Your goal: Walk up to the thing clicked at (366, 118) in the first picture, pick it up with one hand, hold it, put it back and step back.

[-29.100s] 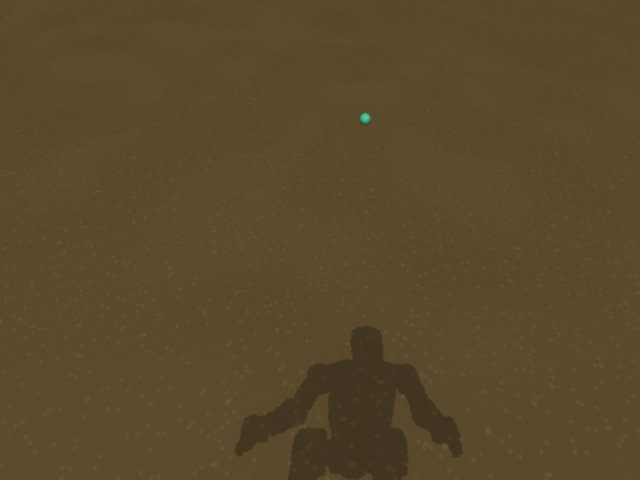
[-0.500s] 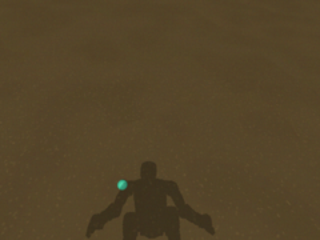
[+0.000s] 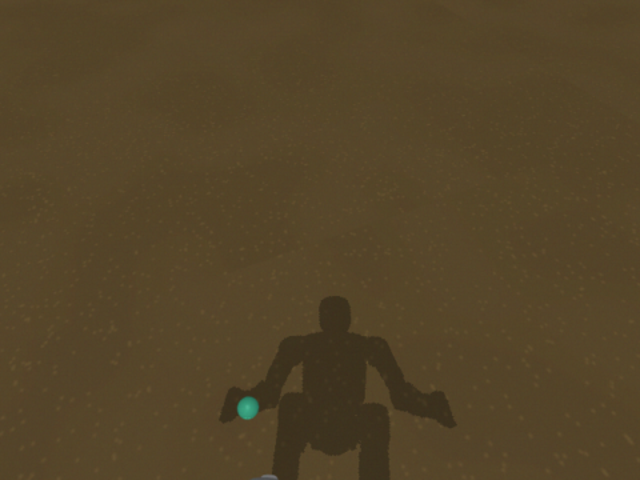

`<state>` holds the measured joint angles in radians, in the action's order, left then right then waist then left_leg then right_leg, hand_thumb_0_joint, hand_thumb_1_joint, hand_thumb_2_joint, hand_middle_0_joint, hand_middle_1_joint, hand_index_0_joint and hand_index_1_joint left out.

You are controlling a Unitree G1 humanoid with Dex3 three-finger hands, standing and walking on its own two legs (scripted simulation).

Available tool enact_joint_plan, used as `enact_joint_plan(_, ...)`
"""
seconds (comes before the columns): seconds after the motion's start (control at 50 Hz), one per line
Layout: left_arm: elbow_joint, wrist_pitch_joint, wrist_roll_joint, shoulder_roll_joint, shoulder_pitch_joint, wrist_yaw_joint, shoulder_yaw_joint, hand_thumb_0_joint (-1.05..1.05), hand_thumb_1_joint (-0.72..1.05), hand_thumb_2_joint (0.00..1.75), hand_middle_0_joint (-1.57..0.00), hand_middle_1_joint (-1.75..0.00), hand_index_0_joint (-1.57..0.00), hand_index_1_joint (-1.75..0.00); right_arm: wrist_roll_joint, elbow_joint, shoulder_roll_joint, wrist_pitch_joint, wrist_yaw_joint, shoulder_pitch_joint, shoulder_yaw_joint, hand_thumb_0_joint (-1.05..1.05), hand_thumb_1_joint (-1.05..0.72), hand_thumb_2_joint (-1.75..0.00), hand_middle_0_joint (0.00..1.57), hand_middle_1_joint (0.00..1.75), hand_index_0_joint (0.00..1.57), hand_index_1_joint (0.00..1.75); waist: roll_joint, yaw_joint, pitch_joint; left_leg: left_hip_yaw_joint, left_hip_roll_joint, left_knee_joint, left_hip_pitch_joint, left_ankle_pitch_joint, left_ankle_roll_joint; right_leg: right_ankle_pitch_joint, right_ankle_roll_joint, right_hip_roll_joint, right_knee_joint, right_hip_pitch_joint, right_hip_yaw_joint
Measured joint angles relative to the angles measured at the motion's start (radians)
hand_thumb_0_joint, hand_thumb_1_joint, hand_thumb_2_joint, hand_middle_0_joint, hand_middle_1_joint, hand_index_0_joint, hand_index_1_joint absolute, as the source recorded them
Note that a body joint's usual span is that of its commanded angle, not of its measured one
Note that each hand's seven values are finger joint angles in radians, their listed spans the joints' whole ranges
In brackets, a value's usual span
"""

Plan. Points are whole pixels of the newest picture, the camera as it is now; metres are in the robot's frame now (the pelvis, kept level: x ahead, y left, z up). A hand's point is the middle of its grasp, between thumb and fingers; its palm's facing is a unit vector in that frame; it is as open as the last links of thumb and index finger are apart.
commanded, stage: walk up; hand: left
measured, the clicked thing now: (248, 407) +0.45 +0.26 -0.74
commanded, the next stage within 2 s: none
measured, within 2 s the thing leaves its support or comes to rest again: neither
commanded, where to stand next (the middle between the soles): +0.07 +0.01 m, yaw +1 degrees
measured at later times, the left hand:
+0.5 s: hand out of the picture +0.05 +0.26 -0.16, palm faces -0.01 -0.91 -0.41, open 7.4 cm
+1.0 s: hand out of the picture +0.07 +0.27 -0.15, palm faces +0.01 -0.94 -0.33, open 7.4 cm
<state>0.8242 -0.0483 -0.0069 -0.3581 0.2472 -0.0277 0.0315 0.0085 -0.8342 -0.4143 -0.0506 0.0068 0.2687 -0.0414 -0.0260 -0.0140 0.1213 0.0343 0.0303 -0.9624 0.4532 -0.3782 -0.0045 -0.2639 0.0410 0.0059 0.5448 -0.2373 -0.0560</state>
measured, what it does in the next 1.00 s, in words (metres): steps on the spot: left foot, then right foot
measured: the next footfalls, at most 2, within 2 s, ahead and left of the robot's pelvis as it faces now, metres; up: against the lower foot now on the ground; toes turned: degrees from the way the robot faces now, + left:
left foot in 0.12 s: +0.14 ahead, +0.13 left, +0.00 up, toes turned +2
right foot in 0.40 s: +0.01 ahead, -0.14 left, +0.00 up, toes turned +0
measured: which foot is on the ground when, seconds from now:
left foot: up 0.00-0.10, down 0.12-0.44, up 0.46-0.58, down 0.60-1.00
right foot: down 0.00-0.14, up 0.16-0.38, down 0.40-1.00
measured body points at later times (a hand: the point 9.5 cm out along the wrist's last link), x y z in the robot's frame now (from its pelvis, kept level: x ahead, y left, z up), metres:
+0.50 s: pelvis +0.00 -0.01 -0.02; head +0.03 -0.02 +0.43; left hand +0.05 +0.31 -0.13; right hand +0.14 -0.31 -0.14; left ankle +0.08 +0.12 -0.72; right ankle -0.03 -0.14 -0.73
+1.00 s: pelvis -0.02 +0.01 +0.01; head -0.01 +0.02 +0.46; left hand +0.07 +0.32 -0.13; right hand +0.06 -0.29 -0.12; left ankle +0.03 +0.14 -0.73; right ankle -0.03 -0.14 -0.73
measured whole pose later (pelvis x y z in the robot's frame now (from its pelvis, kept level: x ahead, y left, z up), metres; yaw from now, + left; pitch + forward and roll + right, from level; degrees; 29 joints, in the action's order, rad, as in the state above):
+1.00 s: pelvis -0.02 +0.01 +0.01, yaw +2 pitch -2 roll -1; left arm 1.07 -0.02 -0.01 -0.37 0.11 -0.01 0.01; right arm -0.01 -1.10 -0.35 0.00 0.03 0.13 0.00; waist 0.02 0.01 0.04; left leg 0.03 0.01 -0.46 0.24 -0.18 0.01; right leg -0.27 -0.03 0.04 0.43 -0.12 -0.02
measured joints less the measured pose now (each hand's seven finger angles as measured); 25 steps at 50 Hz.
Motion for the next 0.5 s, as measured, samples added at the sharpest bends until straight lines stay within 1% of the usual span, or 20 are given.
enact_joint_plan(0.06, 0.002, 0.011, 0.0, -0.005, -0.01, 0.011, -0.009, 0.0, 0.9, 0.89, -0.2, -0.3, -0.21, -0.3, -0.002, -0.013, 0.005, 0.006, -0.007, -0.023, 0.001, 0.0, -0.9, -0.9, 0.2, 0.3, 0.2, 0.3, 0.01, -0.007, 0.017, -0.02, 0.004, 0.165, -0.012, 0.064, 0.007, -0.038, -0.006, -0.005, 0.039, -0.002, -0.01)
enact_joint_plan(0.1, 0.004, 0.025, 0.009, -0.015, -0.018, 0.015, -0.015, 0.0, 0.9, 0.89, -0.2, -0.3, -0.21, -0.3, -0.007, -0.022, 0.011, 0.008, -0.01, -0.03, 0.002, 0.0, -0.9, -0.9, 0.2, 0.3, 0.2, 0.3, 0.024, -0.007, 0.023, -0.037, -0.008, 0.274, -0.049, 0.152, -0.003, -0.086, -0.014, 0.001, 0.105, -0.018, -0.017)
enact_joint_plan(0.12, 0.007, 0.033, 0.014, -0.02, -0.023, 0.017, -0.017, 0.0, 0.9, 0.89, -0.2, -0.3, -0.21, -0.3, -0.011, -0.027, 0.014, 0.008, -0.011, -0.031, 0.001, 0.0, -0.9, -0.9, 0.2, 0.3, 0.2, 0.3, 0.033, -0.003, 0.023, -0.04, -0.018, 0.311, -0.068, 0.174, -0.007, -0.115, -0.02, 0.009, 0.148, -0.03, -0.021)
enact_joint_plan(0.14, 0.016, 0.043, 0.021, -0.028, -0.038, 0.02, -0.016, 0.0, 0.9, 0.89, -0.2, -0.3, -0.21, -0.3, -0.016, -0.034, 0.025, 0.011, -0.014, -0.039, -0.001, 0.0, -0.9, -0.9, 0.2, 0.3, 0.2, 0.3, 0.057, -0.001, 0.029, -0.045, -0.035, 0.303, -0.069, 0.157, -0.01, -0.136, -0.022, 0.027, 0.191, -0.043, -0.017)
enact_joint_plan(0.16, 0.023, 0.055, 0.028, -0.031, -0.053, 0.025, -0.013, 0.0, 0.9, 0.89, -0.2, -0.3, -0.21, -0.3, -0.019, -0.036, 0.034, 0.016, -0.014, -0.048, 0.002, 0.0, -0.9, -0.9, 0.2, 0.3, 0.2, 0.3, 0.073, -0.002, 0.035, -0.05, -0.043, 0.29, -0.065, 0.144, -0.014, -0.144, -0.02, 0.027, 0.23, -0.06, 0.004)
enact_joint_plan(0.2, 0.031, 0.073, 0.036, -0.034, -0.072, 0.034, -0.011, 0.0, 0.9, 0.89, -0.2, -0.3, -0.21, -0.3, -0.017, -0.033, 0.044, 0.025, -0.011, -0.069, 0.013, 0.01, -0.9, -0.9, 0.2, 0.3, 0.21, 0.3, 0.079, 0.001, 0.045, -0.047, -0.038, 0.276, -0.059, 0.134, -0.021, -0.257, -0.019, -0.005, 0.34, -0.095, 0.047)
enact_joint_plan(0.24, 0.043, 0.083, 0.036, -0.035, -0.083, 0.036, -0.011, 0.0, 0.9, 0.89, -0.2, -0.3, -0.21, -0.3, -0.015, -0.028, 0.052, 0.032, -0.014, -0.091, 0.02, 0.01, -0.9, -0.9, 0.2, 0.3, 0.21, 0.3, 0.075, 0.006, 0.044, -0.041, -0.028, 0.281, -0.056, 0.138, -0.022, -0.316, -0.016, -0.026, 0.418, -0.116, 0.071)
enact_joint_plan(0.28, 0.055, 0.086, 0.036, -0.037, -0.088, 0.032, -0.007, 0.0, 0.9, 0.89, -0.2, -0.3, -0.21, -0.3, -0.016, -0.018, 0.055, 0.037, -0.017, -0.111, 0.025, 0.01, -0.9, -0.9, 0.2, 0.3, 0.21, 0.3, 0.07, 0.007, 0.035, -0.041, -0.019, 0.289, -0.045, 0.147, -0.019, -0.318, -0.012, -0.03, 0.452, -0.127, 0.09)
enact_joint_plan(0.32, 0.063, 0.083, 0.034, -0.036, -0.091, 0.031, -0.005, 0.0, 0.9, 0.89, -0.2, -0.3, -0.21, -0.3, -0.019, -0.011, 0.05, 0.041, -0.017, -0.133, 0.026, 0.01, -0.9, -0.9, 0.21, 0.3, 0.21, 0.3, 0.056, 0.006, 0.03, -0.042, -0.01, 0.287, -0.029, 0.152, -0.014, -0.302, -0.015, -0.019, 0.417, -0.11, 0.088)
enact_joint_plan(0.36, 0.074, 0.073, 0.029, -0.038, -0.086, 0.031, -0.002, 0.0, 0.9, 0.89, -0.2, -0.3, -0.21, -0.3, -0.023, -0.005, 0.044, 0.047, -0.014, -0.155, 0.025, 0.01, -0.9, -0.9, 0.21, 0.3, 0.21, 0.3, 0.045, 0.002, 0.025, -0.046, -0.003, 0.275, -0.011, 0.153, -0.008, -0.278, -0.024, -0.002, 0.322, -0.071, 0.078)
enact_joint_plan(0.38, 0.082, 0.067, 0.026, -0.04, -0.083, 0.032, -0.001, 0.0, 0.9, 0.89, -0.2, -0.3, -0.21, -0.3, -0.024, -0.003, 0.042, 0.051, -0.012, -0.164, 0.025, 0.01, -0.9, -0.9, 0.21, 0.3, 0.21, 0.3, 0.039, 0.0, 0.022, -0.048, 0.001, 0.263, -0.001, 0.151, -0.004, -0.249, -0.028, 0.004, 0.251, -0.043, 0.073)
enact_joint_plan(0.4, 0.093, 0.059, 0.022, -0.039, -0.08, 0.034, 0.002, 0.0, 0.9, 0.89, -0.2, -0.3, -0.21, -0.3, -0.023, -0.003, 0.037, 0.056, -0.008, -0.173, 0.024, 0.01, -0.9, -0.9, 0.21, 0.3, 0.21, 0.3, 0.029, -0.002, 0.022, -0.047, 0.007, 0.245, 0.008, 0.145, 0.001, -0.194, -0.034, 0.003, 0.169, -0.009, 0.066)
enact_joint_plan(0.42, 0.11, 0.052, 0.015, -0.027, -0.084, 0.039, 0.003, 0.0, 0.91, 0.89, -0.2, -0.3, -0.21, -0.3, -0.019, -0.011, 0.027, 0.062, -0.007, -0.184, 0.02, 0.01, -0.9, -0.9, 0.21, 0.3, 0.21, 0.3, -0.007, 0.001, 0.032, -0.027, 0.025, 0.227, 0.01, 0.14, 0.006, -0.166, -0.041, -0.017, 0.143, 0.011, 0.05)
enact_joint_plan(0.44, 0.122, 0.046, 0.006, -0.015, -0.081, 0.041, 0.001, 0.0, 0.91, 0.89, -0.2, -0.3, -0.21, -0.3, -0.013, -0.021, 0.022, 0.07, -0.006, -0.188, 0.017, 0.01, -0.9, -0.9, 0.2, 0.3, 0.21, 0.3, -0.038, 0.005, 0.034, -0.007, 0.037, 0.221, 0.008, 0.141, 0.003, -0.155, -0.044, -0.034, 0.129, 0.027, 0.033)
enact_joint_plan(0.46, 0.127, 0.04, -0.001, -0.011, -0.069, 0.041, -0.003, 0.0, 0.91, 0.89, -0.2, -0.3, -0.21, -0.3, -0.01, -0.033, 0.023, 0.08, -0.005, -0.186, 0.016, 0.01, -0.9, -0.9, 0.2, 0.3, 0.21, 0.3, -0.044, 0.004, 0.022, 0.006, 0.026, 0.216, 0.007, 0.094, -0.001, -0.153, -0.044, -0.032, 0.126, 0.028, 0.03)
enact_joint_plan(0.48, 0.131, 0.037, -0.008, -0.013, -0.054, 0.039, -0.007, 0.0, 0.91, 0.89, -0.2, -0.3, -0.21, -0.3, -0.01, -0.045, 0.029, 0.087, -0.004, -0.182, 0.016, 0.01, -0.9, -0.9, 0.2, 0.3, 0.21, 0.3, -0.032, -0.007, 0.007, 0.009, 0.005, 0.199, 0.002, 0.026, -0.006, -0.155, -0.042, -0.02, 0.131, 0.022, 0.043)
enact_joint_plan(0.5, 0.136, 0.036, -0.012, -0.017, -0.04, 0.037, -0.008, 0.0, 0.9, 0.89, -0.2, -0.3, -0.21, -0.3, -0.011, -0.055, 0.034, 0.091, 0.0, -0.179, 0.016, 0.01, -0.9, -0.9, 0.2, 0.3, 0.21, 0.3, -0.017, -0.018, -0.005, 0.006, -0.013, 0.18, -0.01, -0.019, -0.008, -0.155, -0.041, -0.006, 0.135, 0.017, 0.061)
